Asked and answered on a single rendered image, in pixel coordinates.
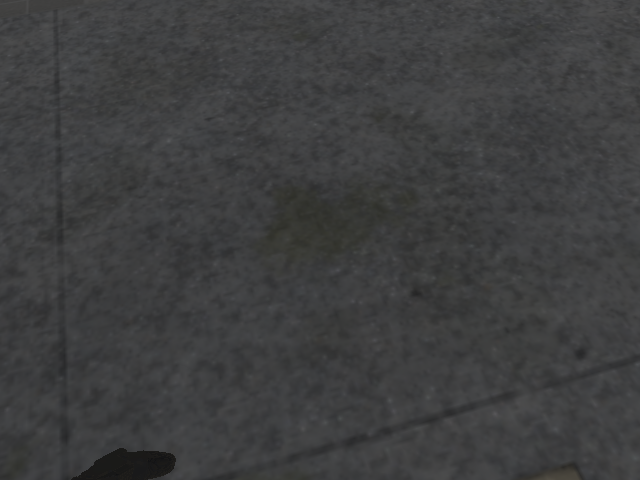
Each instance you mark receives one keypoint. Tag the robot left hand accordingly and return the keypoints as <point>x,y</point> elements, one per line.
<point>123,465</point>

